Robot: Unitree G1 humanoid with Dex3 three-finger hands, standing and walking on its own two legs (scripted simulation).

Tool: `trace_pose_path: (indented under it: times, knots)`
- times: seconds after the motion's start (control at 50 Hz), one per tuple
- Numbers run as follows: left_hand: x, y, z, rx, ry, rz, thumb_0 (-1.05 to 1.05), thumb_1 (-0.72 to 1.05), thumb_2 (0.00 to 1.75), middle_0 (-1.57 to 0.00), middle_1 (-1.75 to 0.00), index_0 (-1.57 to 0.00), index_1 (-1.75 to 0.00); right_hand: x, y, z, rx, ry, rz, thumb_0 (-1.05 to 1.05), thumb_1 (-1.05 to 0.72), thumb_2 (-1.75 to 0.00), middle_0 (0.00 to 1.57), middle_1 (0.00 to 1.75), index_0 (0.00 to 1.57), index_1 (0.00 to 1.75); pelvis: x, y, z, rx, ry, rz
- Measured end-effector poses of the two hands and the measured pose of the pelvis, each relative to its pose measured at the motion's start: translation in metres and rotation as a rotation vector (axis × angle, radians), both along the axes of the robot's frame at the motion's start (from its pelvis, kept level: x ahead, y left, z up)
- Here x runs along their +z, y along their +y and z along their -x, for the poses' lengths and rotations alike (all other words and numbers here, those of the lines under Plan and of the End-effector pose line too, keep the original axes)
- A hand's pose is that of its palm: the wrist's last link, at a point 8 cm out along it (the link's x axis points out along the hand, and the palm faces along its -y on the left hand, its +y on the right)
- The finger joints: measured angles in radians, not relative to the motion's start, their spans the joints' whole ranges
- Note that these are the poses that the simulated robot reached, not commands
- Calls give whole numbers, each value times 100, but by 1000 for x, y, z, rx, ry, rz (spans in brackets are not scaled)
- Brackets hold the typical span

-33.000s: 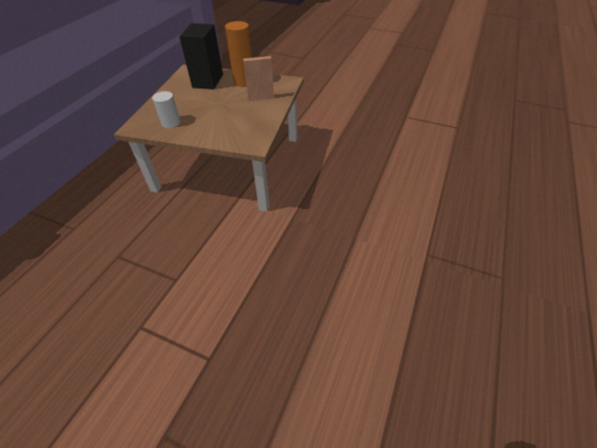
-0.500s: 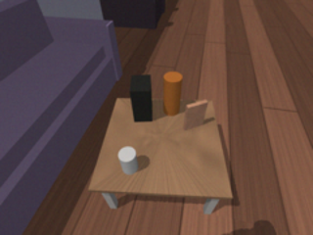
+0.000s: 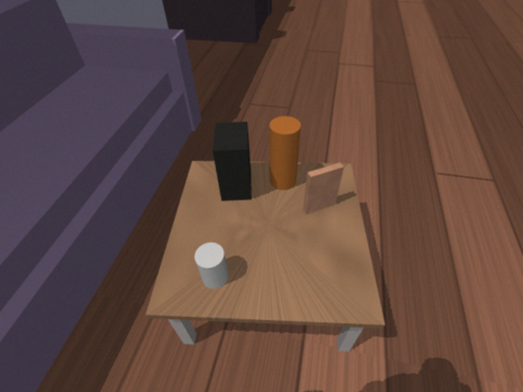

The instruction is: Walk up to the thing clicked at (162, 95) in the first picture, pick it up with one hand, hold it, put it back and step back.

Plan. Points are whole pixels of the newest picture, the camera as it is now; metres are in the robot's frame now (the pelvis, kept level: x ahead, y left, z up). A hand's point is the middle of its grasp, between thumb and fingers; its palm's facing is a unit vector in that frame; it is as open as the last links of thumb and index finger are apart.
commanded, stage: stand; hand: left
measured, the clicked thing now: (212, 266) +0.51 +0.20 -0.36
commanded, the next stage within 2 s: step back in 1.36 s
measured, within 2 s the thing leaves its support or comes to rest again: neither
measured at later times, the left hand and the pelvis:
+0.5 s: hand out of the picture +0.09 +0.25 -0.15, palm faces -0.01 -0.94 -0.34, open 7.4 cm; pelvis +0.02 +0.00 +0.00, yaw -1 degrees
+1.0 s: hand out of the picture +0.09 +0.25 -0.15, palm faces -0.02 -0.94 -0.34, open 7.4 cm; pelvis +0.02 +0.00 +0.00, yaw -1 degrees
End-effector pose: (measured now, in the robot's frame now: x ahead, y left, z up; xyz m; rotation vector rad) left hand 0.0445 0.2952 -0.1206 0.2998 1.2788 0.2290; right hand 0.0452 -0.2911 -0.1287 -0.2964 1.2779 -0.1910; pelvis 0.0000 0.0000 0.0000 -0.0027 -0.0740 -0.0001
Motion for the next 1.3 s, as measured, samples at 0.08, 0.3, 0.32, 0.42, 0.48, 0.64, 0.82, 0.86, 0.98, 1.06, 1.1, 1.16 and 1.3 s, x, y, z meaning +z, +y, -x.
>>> trace_pose_path:
  times: [0.08, 0.3, 0.32, 0.42, 0.48, 0.64, 0.82, 0.86, 0.98, 1.06, 1.1, 1.16, 1.3]
  knots:
    - [0, 0, -7, -7, -3, 3, 1, 90, 90, -21, -30, -20, -30, 1, 0, -3, 0, 3, 1, 1, -91, -90, 20, 29, 20, 30, 0, 0, -3, -2, 4, -1]
    - [3, -1, -28, -16, -18, 5, 1, 90, 90, -21, -30, -20, -30, 2, 2, -20, 3, -9, -2, 1, -91, -90, 20, 29, 20, 30, 2, 1, -12, -5, 14, -2]
    - [3, -1, -30, -17, -21, 5, 1, 90, 90, -21, -30, -20, -30, 2, 2, -22, 3, -13, -1, 1, -91, -90, 20, 29, 20, 30, 2, 1, -13, -6, 14, -2]
    - [4, -1, -39, -22, -33, 6, 1, 90, 90, -21, -30, -20, -30, 4, 1, -31, 3, -30, 2, 1, -91, -90, 20, 29, 20, 30, 2, 2, -17, -9, 15, -1]
    - [5, 0, -43, -22, -39, 6, 1, 90, 90, -21, -30, -20, -30, 5, 1, -35, 5, -39, 5, 1, -91, -90, 20, 29, 20, 30, 3, 2, -18, -10, 15, -2]
    - [5, 1, -47, -27, -44, 5, 1, 90, 90, -21, -30, -20, -30, 7, 0, -39, 2, -44, 8, 1, -91, -90, 20, 29, 20, 30, 3, 2, -20, -12, 18, -2]
    - [5, 1, -46, -28, -38, 6, 1, 90, 90, -21, -30, -20, -30, 7, -1, -36, -5, -35, 8, 1, -91, -90, 20, 29, 20, 30, 3, 2, -21, -15, 18, -2]
    - [5, 1, -45, -29, -37, 5, 1, 90, 90, -21, -30, -20, -30, 7, -2, -35, -7, -34, 8, 1, -91, -90, 20, 29, 20, 30, 3, 2, -21, -15, 18, -3]
    - [5, 1, -43, -31, -33, 5, 1, 90, 90, -21, -30, -20, -30, 6, -1, -32, -12, -29, 4, 1, -91, -90, 20, 29, 20, 30, 3, 2, -20, -17, 18, -2]
    - [5, 1, -43, -32, -31, 5, 1, 90, 90, -21, -30, -20, -30, 6, -2, -30, -15, -25, 3, 1, -91, -90, 20, 29, 20, 30, 3, 1, -20, -19, 20, -2]
    - [5, 1, -43, -34, -29, 6, 1, 90, 90, -21, -30, -20, -29, 6, -2, -29, -16, -24, 3, 1, -91, -90, 20, 29, 20, 30, 3, 1, -20, -19, 20, -2]
    - [5, 1, -43, -35, -28, 6, 1, 90, 90, -21, -30, -20, -29, 6, -2, -28, -16, -21, 3, 1, -91, -90, 20, 29, 20, 30, 3, 1, -20, -20, 22, -3]
    - [5, 1, -44, -40, -24, 5, 1, 90, 90, -21, -30, -20, -29, 6, -3, -28, -18, -16, 3, 1, -91, -90, 20, 29, 20, 30, 3, 1, -22, -22, 25, -3]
